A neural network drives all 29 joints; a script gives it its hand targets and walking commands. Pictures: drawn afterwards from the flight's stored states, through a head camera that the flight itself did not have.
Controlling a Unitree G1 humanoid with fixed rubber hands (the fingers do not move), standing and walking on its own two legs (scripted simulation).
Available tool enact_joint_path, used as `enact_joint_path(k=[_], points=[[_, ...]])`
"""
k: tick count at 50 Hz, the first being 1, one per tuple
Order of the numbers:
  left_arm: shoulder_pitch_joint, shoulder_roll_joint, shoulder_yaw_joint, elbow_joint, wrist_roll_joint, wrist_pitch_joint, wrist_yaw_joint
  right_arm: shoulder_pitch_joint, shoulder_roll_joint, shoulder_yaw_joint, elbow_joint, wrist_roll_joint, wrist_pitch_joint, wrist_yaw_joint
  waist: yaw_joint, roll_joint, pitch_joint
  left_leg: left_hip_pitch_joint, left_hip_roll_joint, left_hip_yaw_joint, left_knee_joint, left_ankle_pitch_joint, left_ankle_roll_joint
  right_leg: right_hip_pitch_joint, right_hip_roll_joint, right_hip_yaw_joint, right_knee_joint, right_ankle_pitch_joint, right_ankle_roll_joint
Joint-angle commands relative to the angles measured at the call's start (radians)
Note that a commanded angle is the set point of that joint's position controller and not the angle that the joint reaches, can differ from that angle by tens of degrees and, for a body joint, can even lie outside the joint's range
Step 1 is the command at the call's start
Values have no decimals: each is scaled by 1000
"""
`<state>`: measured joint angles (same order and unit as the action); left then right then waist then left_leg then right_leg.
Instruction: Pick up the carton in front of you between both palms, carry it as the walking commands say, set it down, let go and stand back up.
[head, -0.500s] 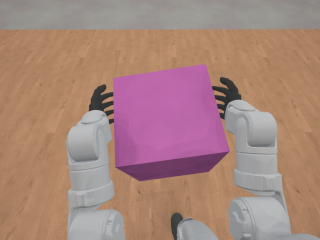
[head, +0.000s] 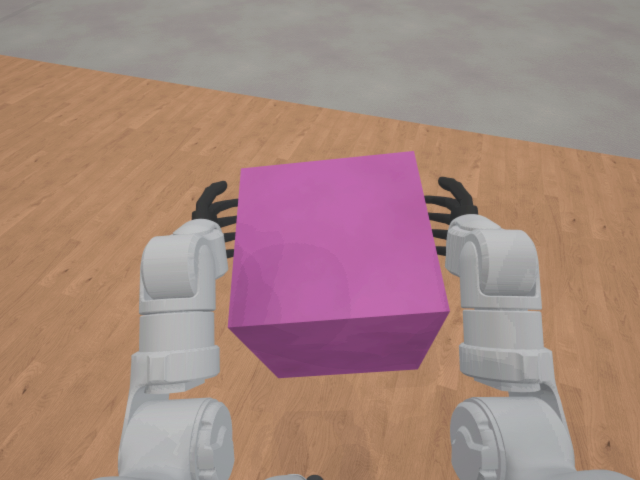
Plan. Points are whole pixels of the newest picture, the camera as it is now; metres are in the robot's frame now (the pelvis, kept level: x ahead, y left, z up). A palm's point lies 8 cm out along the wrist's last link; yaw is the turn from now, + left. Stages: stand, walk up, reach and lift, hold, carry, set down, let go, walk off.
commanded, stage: carry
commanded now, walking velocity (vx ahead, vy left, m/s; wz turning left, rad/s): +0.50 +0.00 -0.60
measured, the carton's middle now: (337, 278) +0.36 +0.03 +0.04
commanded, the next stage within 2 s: none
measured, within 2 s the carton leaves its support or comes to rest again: neither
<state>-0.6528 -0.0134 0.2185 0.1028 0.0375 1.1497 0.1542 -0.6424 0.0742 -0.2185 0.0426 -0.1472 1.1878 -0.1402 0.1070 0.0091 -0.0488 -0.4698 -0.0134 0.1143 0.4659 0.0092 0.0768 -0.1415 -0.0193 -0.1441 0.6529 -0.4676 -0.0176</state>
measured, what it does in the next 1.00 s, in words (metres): goes down, turning right: right foot, then left foot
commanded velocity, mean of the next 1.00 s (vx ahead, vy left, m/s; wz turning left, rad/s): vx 0.50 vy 0.00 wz -0.60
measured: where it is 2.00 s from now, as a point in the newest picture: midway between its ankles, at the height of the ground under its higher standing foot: (454, 290)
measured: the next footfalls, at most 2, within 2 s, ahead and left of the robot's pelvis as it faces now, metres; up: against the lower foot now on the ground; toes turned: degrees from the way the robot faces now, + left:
right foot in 0.48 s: +0.40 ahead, -0.10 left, -0.02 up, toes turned -19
left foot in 0.98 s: +0.73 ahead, -0.06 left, -0.04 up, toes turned -33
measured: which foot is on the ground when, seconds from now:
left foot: down 0.00-0.50, up 0.52-0.96, down 0.98-1.00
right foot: down 0.00-0.00, up 0.02-0.46, down 0.48-0.96, up 0.98-1.00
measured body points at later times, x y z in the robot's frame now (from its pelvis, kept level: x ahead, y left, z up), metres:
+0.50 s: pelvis +0.28 -0.02 -0.03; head +0.30 -0.03 +0.42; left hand +0.68 +0.02 +0.09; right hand +0.59 -0.27 +0.09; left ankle +0.11 +0.08 -0.70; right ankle +0.37 -0.08 -0.75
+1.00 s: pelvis +0.56 -0.08 -0.05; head +0.57 -0.08 +0.40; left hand +0.96 -0.15 +0.07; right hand +0.79 -0.40 +0.07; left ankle +0.69 -0.04 -0.78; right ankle +0.38 -0.07 -0.73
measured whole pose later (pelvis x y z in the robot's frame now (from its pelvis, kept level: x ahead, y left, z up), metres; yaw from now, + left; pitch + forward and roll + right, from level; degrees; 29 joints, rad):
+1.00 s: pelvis +0.56 -0.08 -0.05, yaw -34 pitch +6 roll -1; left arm -0.69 -0.01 0.20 0.17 0.07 1.20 0.16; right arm -0.63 0.08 -0.22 0.08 -0.14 1.17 -0.16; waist 0.04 0.00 -0.09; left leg -0.51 0.02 0.03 0.53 -0.04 -0.02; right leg -0.29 0.16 0.10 0.91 -0.51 -0.09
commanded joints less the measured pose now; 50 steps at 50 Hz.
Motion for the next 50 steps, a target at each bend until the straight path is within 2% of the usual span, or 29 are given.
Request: enact_joint_path(k=[1, 2, 3, 4, 5, 6, 8, 14, 17, 19, 20, 22, 23, 24, 25, 26, 27, 28, 29, 30, 32, 35, 39, 44, 46, 47, 48, 49, 50], points=[[-682, -1157, -696, 15, -487, 13, -350, -533, 904, 550, 71, 335, -36, 220, -139, 216, -560, 878, 450, -512, 87, 494, 121, -444, 34, 97, 505, -134, -12], [-694, -1152, -681, 20, -477, 9, -348, -534, 920, 552, 80, 348, -45, 228, -168, 276, -565, 861, 453, -600, 22, 233, 203, -567, 46, 159, 642, -146, -28], [-738, -1182, -690, -3, -484, 5, -343, -551, 958, 565, 60, 375, -49, 240, -163, 222, -492, 769, 409, -551, -23, 89, 175, -606, 7, 181, 660, -97, -47], [-766, -1198, -687, -30, -484, -1, -335, -617, 1002, 590, 11, 415, -54, 250, -146, 128, -440, 685, 379, -482, -45, 63, 136, -598, -19, 186, 626, -28, -45], [-771, -1206, -681, -51, -479, -5, -323, -682, 1043, 619, -38, 457, -57, 257, -133, 90, -409, 614, 359, -406, -59, 131, 107, -576, -39, 182, 575, 33, -35], [-758, -1205, -676, -71, -471, -7, -308, -723, 1069, 645, -72, 492, -57, 262, -128, 83, -402, 569, 343, -336, -70, 171, 93, -553, -48, 172, 538, 65, -25], [-717, -1209, -680, -86, -448, -8, -278, -743, 1093, 671, -105, 538, -56, 270, -131, 111, -423, 568, 322, -246, -50, 274, 72, -549, -34, 140, 507, 104, -14], [-653, -1145, -692, -173, -373, -4, -215, -736, 1072, 713, -182, 592, -35, 284, -163, 142, -413, 654, 275, -70, -3, 438, 61, -640, -9, 74, 297, 309, -30], [-636, -1091, -694, -181, -352, 14, -208, -700, 1037, 717, -165, 585, -18, 284, -189, 109, -377, 666, 246, 11, 31, 477, 48, -583, 31, 11, 79, 461, -48], [-620, -1062, -688, -159, -340, 30, -216, -672, 1018, 709, -129, 571, -9, 285, -199, 114, -355, 679, 241, 58, 61, 516, 28, -516, 63, -39, -58, 516, -67], [-617, -1052, -682, -140, -338, 38, -223, -665, 1012, 704, -106, 563, -5, 286, -184, 131, -353, 663, 245, 84, 97, 589, 9, -444, 81, -55, -108, 528, -86], [-611, -1036, -664, -99, -339, 46, -239, -658, 1009, 693, -63, 554, 1, 289, -122, 168, -379, 602, 271, 123, 258, 708, -31, -250, 125, -80, -160, 523, -123], [-614, -1038, -654, -77, -342, 47, -249, -664, 1015, 692, -41, 551, 3, 291, -72, 138, -419, 531, 261, 152, 437, 645, -52, -76, 122, -63, -250, 587, -145], [-610, -1051, -640, -55, -345, 45, -259, -697, 1012, 685, -24, 548, 2, 293, -28, 51, -428, 326, 215, 131, 646, 285, -78, 121, 52, 51, -243, 648, -158], [-608, -1037, -621, -21, -345, 45, -266, -686, 1038, 676, 6, 537, 9, 295, -63, -173, -471, 6, 102, 82, 833, -552, -111, 410, -177, 358, -33, 1190, -209], [-592, -1018, -614, 11, -347, 42, -276, -667, 1038, 659, 23, 531, 14, 288, -35, -274, -598, -264, -30, -53, 1100, -671, -121, 607, -300, 723, -114, 956, -431], [-616, -1067, -619, 7, -378, 43, -291, -696, 1040, 640, 19, 506, 9, 281, -24, -204, -575, -379, 14, -133, 1139, -610, -96, 594, -282, 726, -187, 733, -431], [-660, -1123, -656, -55, -417, 41, -297, -696, 1048, 633, -7, 497, 11, 272, -25, -105, -506, -395, 48, -161, 1077, -564, -74, 477, -247, 659, -202, 669, -384], [-750, -1150, -663, -95, -447, 37, -302, -762, 1067, 637, -50, 501, 1, 263, -46, -15, -452, -375, 82, -171, 974, -509, -76, 365, -221, 585, -204, 706, -344], [-804, -1192, -684, -121, -480, 36, -305, -757, 1066, 626, -66, 490, -3, 252, -61, 33, -438, -322, 95, -171, 899, -478, -78, 267, -201, 553, -215, 686, -317], [-845, -1218, -706, -161, -517, 29, -304, -734, 1073, 622, -78, 477, -11, 235, -71, 14, -444, -249, 104, -151, 809, -450, -99, 161, -166, 513, -231, 683, -300], [-802, -1202, -700, -175, -522, 25, -299, -676, 1066, 627, -81, 461, -22, 217, -62, -35, -464, -283, 97, -133, 668, -375, -129, 186, -133, 467, -184, 866, -298], [-763, -1154, -693, -188, -499, 27, -291, -664, 1048, 667, -117, 462, -27, 202, -41, -72, -473, -316, 76, -122, 498, -201, -133, 263, -84, 435, -117, 1005, -255], [-664, -1102, -675, -108, -448, 38, -288, -638, 1018, 686, -81, 462, -8, 211, -14, -107, -432, -262, 16, -98, 208, -105, -114, 306, -22, 434, -36, 1016, -221], [-636, -1099, -664, -54, -431, 37, -294, -620, 1014, 679, -36, 457, -4, 226, -26, -118, -408, -118, -14, -78, 37, -41, -111, 243, 2, 411, 24, 944, -183], [-630, -1104, -659, -24, -428, 36, -298, -609, 1017, 670, -9, 454, -5, 235, -57, -106, -414, 51, -28, -51, -54, 25, -103, 151, 20, 375, 103, 917, -151], [-632, -1110, -653, 7, -425, 34, -302, -581, 1022, 654, 25, 451, -7, 243, -115, -82, -457, 323, 27, -59, -95, 149, -85, -25, 47, 309, 240, 823, -111], [-621, -1116, -649, 35, -421, 33, -311, -558, 1007, 629, 49, 446, -12, 249, -149, 36, -523, 623, 271, -287, 23, 432, -41, -281, 70, 245, 412, 403, -67], [-622, -1142, -638, 74, -418, 35, -318, -572, 981, 600, 75, 423, -19, 251, -145, 244, -580, 848, 486, -622, 88, 645, 93, -548, 169, 157, 628, -140, -24]])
